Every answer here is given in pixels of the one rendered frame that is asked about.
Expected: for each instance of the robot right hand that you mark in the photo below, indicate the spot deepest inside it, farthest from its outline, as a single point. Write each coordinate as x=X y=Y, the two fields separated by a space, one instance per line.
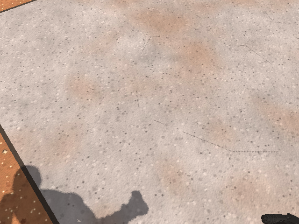
x=279 y=219

